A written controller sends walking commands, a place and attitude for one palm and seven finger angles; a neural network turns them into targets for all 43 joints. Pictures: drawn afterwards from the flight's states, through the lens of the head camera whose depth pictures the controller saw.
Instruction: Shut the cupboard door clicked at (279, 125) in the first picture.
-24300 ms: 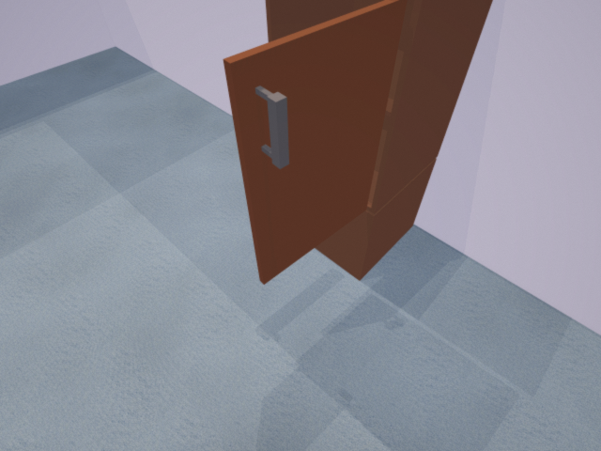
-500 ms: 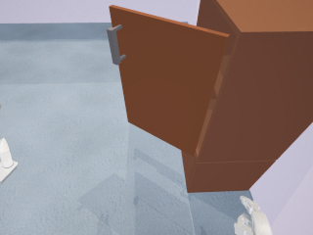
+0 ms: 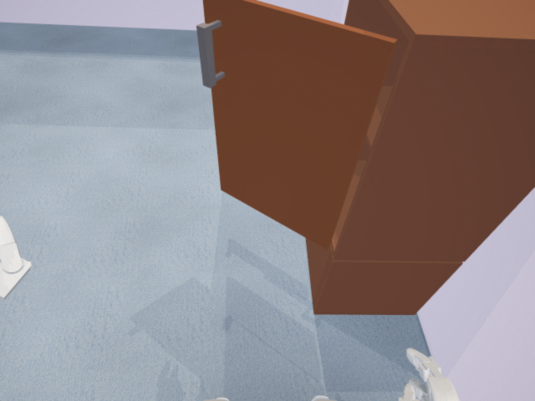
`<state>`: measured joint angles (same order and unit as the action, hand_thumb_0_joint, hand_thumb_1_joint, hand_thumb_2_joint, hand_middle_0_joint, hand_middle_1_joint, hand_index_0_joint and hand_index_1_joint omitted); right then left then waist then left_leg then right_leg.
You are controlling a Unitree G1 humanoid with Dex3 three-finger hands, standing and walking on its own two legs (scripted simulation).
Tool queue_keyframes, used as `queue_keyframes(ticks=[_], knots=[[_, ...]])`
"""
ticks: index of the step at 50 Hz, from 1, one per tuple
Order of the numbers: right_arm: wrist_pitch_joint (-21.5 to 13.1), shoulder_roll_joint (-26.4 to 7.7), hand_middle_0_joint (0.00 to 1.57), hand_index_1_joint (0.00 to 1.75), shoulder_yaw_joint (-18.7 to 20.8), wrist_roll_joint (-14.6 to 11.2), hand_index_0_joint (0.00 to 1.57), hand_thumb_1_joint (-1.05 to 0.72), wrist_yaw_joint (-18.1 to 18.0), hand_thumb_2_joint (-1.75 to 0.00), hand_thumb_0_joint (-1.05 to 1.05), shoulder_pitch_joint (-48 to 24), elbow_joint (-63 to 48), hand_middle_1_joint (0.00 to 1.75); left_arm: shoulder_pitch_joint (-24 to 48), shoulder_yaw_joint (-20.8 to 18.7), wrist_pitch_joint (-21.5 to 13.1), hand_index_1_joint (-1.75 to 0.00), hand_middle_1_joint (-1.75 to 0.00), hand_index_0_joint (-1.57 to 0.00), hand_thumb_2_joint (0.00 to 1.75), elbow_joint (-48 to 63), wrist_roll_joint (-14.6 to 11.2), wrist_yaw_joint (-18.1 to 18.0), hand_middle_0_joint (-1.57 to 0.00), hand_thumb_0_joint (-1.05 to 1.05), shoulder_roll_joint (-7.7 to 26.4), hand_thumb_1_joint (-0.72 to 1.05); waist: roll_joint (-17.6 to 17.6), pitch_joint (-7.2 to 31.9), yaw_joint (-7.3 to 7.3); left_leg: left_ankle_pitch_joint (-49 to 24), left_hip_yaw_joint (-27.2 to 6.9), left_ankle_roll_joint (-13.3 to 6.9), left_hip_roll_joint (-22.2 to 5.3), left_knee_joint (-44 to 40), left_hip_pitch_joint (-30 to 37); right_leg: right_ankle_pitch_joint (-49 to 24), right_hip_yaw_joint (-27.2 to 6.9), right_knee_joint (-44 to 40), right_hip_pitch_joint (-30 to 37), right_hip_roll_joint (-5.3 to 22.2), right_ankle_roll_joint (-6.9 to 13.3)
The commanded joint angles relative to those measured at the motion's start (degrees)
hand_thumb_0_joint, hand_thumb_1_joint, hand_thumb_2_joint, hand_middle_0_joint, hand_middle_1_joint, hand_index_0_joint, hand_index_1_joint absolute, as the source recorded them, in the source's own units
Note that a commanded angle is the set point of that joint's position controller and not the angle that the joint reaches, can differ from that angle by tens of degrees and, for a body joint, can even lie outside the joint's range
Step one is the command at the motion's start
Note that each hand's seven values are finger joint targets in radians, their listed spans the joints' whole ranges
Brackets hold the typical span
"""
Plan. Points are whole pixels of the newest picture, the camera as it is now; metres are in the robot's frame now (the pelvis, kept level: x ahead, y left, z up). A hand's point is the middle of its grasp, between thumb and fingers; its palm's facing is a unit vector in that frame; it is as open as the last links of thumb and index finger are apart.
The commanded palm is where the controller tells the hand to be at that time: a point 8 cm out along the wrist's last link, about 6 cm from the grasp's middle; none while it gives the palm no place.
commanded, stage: step back with the hand held close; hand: left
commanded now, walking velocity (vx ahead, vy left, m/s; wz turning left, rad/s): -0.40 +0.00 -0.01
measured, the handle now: (213, 54) +0.76 +0.16 +0.16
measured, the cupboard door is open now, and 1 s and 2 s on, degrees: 55 55 55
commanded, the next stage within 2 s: stop stepping back and stand still in 0.74 s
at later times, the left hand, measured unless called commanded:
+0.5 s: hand out of the picture +0.13 +0.25 +0.19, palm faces +0.39 -0.79 -0.47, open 7.4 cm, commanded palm +0.07 +0.30 +0.20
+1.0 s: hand out of the picture -0.01 +0.22 +0.21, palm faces +0.28 -0.81 -0.52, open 7.4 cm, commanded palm -0.05 +0.27 +0.20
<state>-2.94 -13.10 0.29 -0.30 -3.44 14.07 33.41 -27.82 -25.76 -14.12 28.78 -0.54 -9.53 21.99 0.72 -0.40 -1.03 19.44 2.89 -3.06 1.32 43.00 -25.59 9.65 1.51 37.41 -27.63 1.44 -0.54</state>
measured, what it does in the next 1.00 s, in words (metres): walks backwards: right foot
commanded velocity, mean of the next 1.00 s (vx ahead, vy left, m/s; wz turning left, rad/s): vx -0.25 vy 0.02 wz -0.03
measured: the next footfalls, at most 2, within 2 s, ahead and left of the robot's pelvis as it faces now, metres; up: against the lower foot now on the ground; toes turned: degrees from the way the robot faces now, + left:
right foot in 0.86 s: -0.25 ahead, -0.10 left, +0.00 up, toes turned -4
left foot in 1.10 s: -0.14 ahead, +0.11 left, +0.00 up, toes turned -1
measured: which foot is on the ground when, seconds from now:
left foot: down 0.00-0.92, up 0.94-1.00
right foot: down 0.00-0.52, up 0.54-0.84, down 0.86-1.00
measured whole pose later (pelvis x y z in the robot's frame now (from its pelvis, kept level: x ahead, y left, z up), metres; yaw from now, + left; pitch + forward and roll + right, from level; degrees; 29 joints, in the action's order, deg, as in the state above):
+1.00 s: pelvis -0.22 -0.02 +0.02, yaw -6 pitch +1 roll -1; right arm -3.0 -9.2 -1.8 -0.1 -3.4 12.2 35.5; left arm -38.5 -26.5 -10.6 35.5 -4.5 -7.7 30.5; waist 2.2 4.2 -0.9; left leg 14.0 -0.7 1.8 -1.2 41.5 -32.5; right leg 20.5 -0.7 27.7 -8.8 -1.8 1.3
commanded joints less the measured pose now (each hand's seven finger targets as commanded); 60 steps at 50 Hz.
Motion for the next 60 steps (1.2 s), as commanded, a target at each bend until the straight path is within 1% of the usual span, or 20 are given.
queue_keyframes(ticks=[1, 4, 9, 14, 19, 21, 23, 25, 27, 30, 39, 43, 44, 45, 47, 49, 53, 56, 58, 60], knots=[[-2.9, -7.5, 0.20, 0.30, 2.9, -0.1, 0.20, -0.90, -0.9, -0.90, 0.00, -5.4, -9.5, 0.30, -0.3, -8.9, -4.4, -0.30, -0.30, -0.20, 0.90, 12.3, -0.2, -1.6, -0.20, 0.00, 13.2, 0.90, -3.6, 5.6, 0.12, 15.6, -11.7, -1.6, -7.2, -18.4, -13.1, 8.9, -10.0, -6.4, 15.6, 3.8, 2.3], [-4.2, -8.5, 0.20, 0.30, 3.5, 0.0, 0.20, -0.90, -1.5, -0.90, 0.00, -6.0, -10.0, 0.30, -0.1, -10.6, -5.2, -0.30, -0.30, -0.20, 0.90, 12.6, 0.5, -1.4, -0.20, 0.00, 12.8, 0.90, -13.7, 6.9, 0.98, 22.5, -17.7, -5.1, -15.4, -29.4, -28.7, -2.4, -3.4, 12.0, 31.6, -3.8, -0.6], [-6.1, -7.8, 0.20, 0.30, 3.8, 0.8, 0.20, -0.90, -1.3, -0.90, 0.00, -5.5, -7.5, 0.30, -0.2, -7.7, -5.6, -0.30, -0.30, -0.20, 0.90, 10.1, -0.8, 0.5, -0.20, 0.00, 10.2, 0.90, -7.8, 4.8, 1.06, 1.3, -15.8, -3.9, -15.4, -23.0, -16.3, 1.2, -5.5, 5.4, 22.9, -4.5, 0.1], [-5.7, -6.1, 0.20, 0.30, 3.7, 0.2, 0.20, -0.90, -0.9, -0.90, 0.00, -5.9, -5.7, 0.30, 2.3, -4.4, -4.9, -0.30, -0.30, -0.20, 0.90, 12.3, -1.7, 0.2, -0.20, 0.00, 11.3, 0.90, -2.3, 15.3, 0.26, -17.9, -6.1, 1.8, -7.8, -11.0, 5.1, -19.6, -14.0, -6.7, 14.1, 3.6, 2.2], [-2.8, -4.2, 0.20, 0.30, 3.3, 0.0, 0.20, -0.90, -1.1, -0.90, 0.00, -7.9, -7.0, 0.30, -2.4, -8.6, -4.0, -0.30, -0.30, -0.20, 0.90, 13.5, -2.0, -0.9, -0.20, 0.00, 16.6, 0.90, 5.9, 10.5, 0.21, 2.1, -3.7, 4.3, -0.9, 1.9, 7.1, 2.2, -21.2, -21.3, 1.1, 13.5, 7.5], [-1.3, -3.4, 0.20, 0.30, 3.0, 0.5, 0.20, -0.90, -1.1, -0.90, 0.00, -8.0, -6.9, 0.30, -4.2, -9.3, -2.7, -0.30, -0.30, -0.20, 0.90, 12.0, -1.7, -1.3, -0.20, 0.00, 16.5, 0.90, 6.9, 7.8, 0.10, 2.4, -5.8, 4.2, -1.3, 4.0, 5.8, -0.3, -19.6, -21.1, -0.6, 14.5, 8.8], [-0.6, -4.1, 0.20, 0.30, 2.3, 0.6, 0.20, -0.90, -1.6, -0.90, 0.00, -7.4, -7.0, 0.30, -2.9, -8.7, -2.3, -0.30, -0.30, -0.20, 0.90, 10.8, -1.5, -1.4, -0.20, 0.00, 15.5, 0.90, 3.6, 4.0, -0.61, -0.7, -6.9, 3.0, -3.2, -11.4, 6.1, 1.2, -13.9, -17.3, -0.4, 8.8, 5.1], [-1.3, -7.1, 0.20, 0.30, 3.4, 0.3, 0.20, -0.90, -2.7, -0.90, 0.00, -8.3, -7.8, 0.30, -1.6, -8.5, -3.3, -0.30, -0.30, -0.20, 0.90, 12.3, -1.0, -1.4, -0.20, 0.00, 15.0, 0.90, -11.5, 4.3, -0.14, -9.8, -14.4, -0.3, -11.4, -24.9, -1.7, -1.0, -4.7, -5.9, 10.4, -2.9, 0.0], [-3.5, -7.8, 0.20, 0.30, 4.1, 0.8, 0.20, -0.90, -2.7, -0.90, 0.00, -7.8, -8.3, 0.30, -2.2, -9.5, -4.1, -0.30, -0.30, -0.20, 0.90, 11.3, -1.0, -0.2, -0.20, 0.00, 13.9, 0.90, -20.4, 8.8, 0.82, 11.9, -22.9, -5.2, -20.8, -35.9, -17.7, 8.7, -3.1, 13.1, 26.4, -7.2, -1.0], [-5.7, -7.2, 0.20, 0.30, 4.4, 1.0, 0.20, -0.90, -1.9, -0.90, 0.00, -7.1, -6.9, 0.30, -0.5, -5.9, -3.6, -0.30, -0.30, -0.20, 0.90, 13.5, -1.4, 0.3, -0.20, 0.00, 11.1, 0.90, -11.1, 9.0, 1.33, -1.1, -18.8, -5.0, -19.4, -29.7, -5.0, 14.8, -4.5, 11.9, 16.0, -5.9, -0.2], [-7.1, -5.8, 0.20, 0.30, 2.9, 1.6, 0.20, -0.90, -0.2, -0.90, 0.00, -7.1, -2.7, 0.30, 1.7, -4.4, -2.1, -0.30, -0.30, -0.20, 0.90, 17.6, -3.7, 0.5, -0.20, 0.00, 13.2, 0.90, -15.5, 17.9, 1.51, -28.6, -12.0, 0.2, -15.0, -27.4, 23.4, 12.8, -0.2, -13.6, 13.1, -6.3, 0.4], [-4.6, -4.9, 0.20, 0.30, 2.3, 1.0, 0.20, -0.90, 0.2, -0.90, 0.00, -8.8, -6.1, 0.30, -5.2, -10.4, -2.1, -0.30, -0.30, -0.20, 0.90, 17.6, -5.2, 1.3, -0.20, 0.00, 17.7, 0.90, -11.7, 17.0, 1.62, -11.4, -4.8, 3.4, -9.0, -23.6, 15.9, 5.8, -1.0, -21.5, 18.0, -2.2, 2.5], [-3.7, -4.0, 0.20, 0.30, 2.0, 0.6, 0.20, -0.90, 0.1, -0.90, 0.00, -8.3, -7.0, 0.30, -7.1, -11.6, -1.5, -0.30, -0.30, -0.20, 0.90, 16.6, -5.5, 1.0, -0.20, 0.00, 18.4, 0.90, -6.2, 15.6, 0.79, -3.5, -0.5, 5.3, -4.6, -16.4, 15.6, 7.7, -3.8, -23.4, 13.2, 3.1, 4.6], [-3.7, -3.7, 0.20, 0.30, 2.4, -0.8, 0.20, -0.90, 0.0, -0.90, 0.00, -7.8, -7.0, 0.30, -8.5, -11.3, -0.8, -0.30, -0.30, -0.20, 0.90, 17.3, -5.7, 0.9, -0.20, 0.00, 19.0, 0.90, 7.6, 14.9, 1.53, -2.8, -0.3, 6.1, -0.1, -3.7, 16.9, 11.1, -9.7, -26.3, 5.0, 10.2, 6.0], [-2.5, -3.0, 0.20, 0.30, 1.4, -0.2, 0.20, -0.90, -1.1, -0.90, 0.00, -7.4, -6.3, 0.30, -13.0, -11.8, 2.3, -0.30, -0.30, -0.20, 0.90, 12.8, -4.9, -0.2, -0.20, 0.00, 17.7, 0.90, 7.1, 8.2, 0.93, -1.6, -5.4, 5.4, -1.6, 9.6, 5.1, 9.3, -13.9, -22.5, 1.6, 16.0, 12.0], [-1.9, -3.6, 0.20, 0.30, 0.4, 0.2, 0.20, -0.90, -1.5, -0.90, 0.00, -7.2, -5.8, 0.30, -4.8, -8.5, 2.9, -0.30, -0.30, -0.20, 0.90, 10.4, -3.7, -1.2, -0.20, 0.00, 15.3, 0.90, 1.1, 2.1, -0.88, -1.3, -5.5, 4.8, -4.3, 4.9, 1.6, 14.9, -11.6, -22.4, 1.8, 14.4, 9.3], [-3.9, -6.7, 0.20, 0.30, 2.0, 0.2, 0.20, -0.90, -2.8, -0.90, 0.00, -5.5, -4.2, 0.30, 7.2, -1.6, 2.2, -0.30, -0.30, -0.20, 0.90, 1.4, -1.4, -1.5, -0.20, 0.00, 11.4, 0.90, 3.3, -4.4, -0.98, 0.0, -3.1, 2.1, -3.7, -9.0, 8.9, 23.9, -9.2, -22.0, -0.1, 10.0, 5.3], [-5.1, -7.3, 0.20, 0.30, 2.2, -0.6, 0.20, -0.90, -3.0, -0.90, 0.00, -5.8, -4.9, 0.30, 6.1, -1.7, 1.5, -0.30, -0.30, -0.20, 0.90, 1.3, -1.1, -1.2, -0.20, 0.00, 11.9, 0.90, 5.0, -5.7, 0.02, -3.0, -1.7, 1.1, -3.6, -13.6, 8.5, 14.4, -10.1, -19.8, 5.8, 7.8, 5.1], [-5.0, -6.8, 0.20, 0.30, 1.6, 0.2, 0.20, -0.90, -2.5, -0.90, 0.00, -4.5, -4.1, 0.30, 6.6, -1.9, 0.4, -0.30, -0.30, -0.20, 0.90, 6.7, -1.1, -1.0, -0.20, 0.00, 11.8, 0.90, -6.6, -3.1, -1.08, 1.4, -8.9, 0.4, -6.3, -21.3, 8.3, 15.4, -1.7, -10.9, 7.5, 2.8, 2.8], [-6.5, -7.2, 0.20, 0.30, 1.8, 0.4, 0.20, -0.90, -2.7, -0.90, 0.00, -6.0, -4.6, 0.30, 9.6, -3.3, -0.8, -0.30, -0.30, -0.20, 0.90, 12.2, -0.8, -1.4, -0.20, 0.00, 13.7, 0.90, -12.2, -1.1, -0.49, 14.1, -24.2, -2.4, -13.5, -32.7, 6.6, 14.1, 0.2, -0.6, 10.2, -2.7, 0.2]])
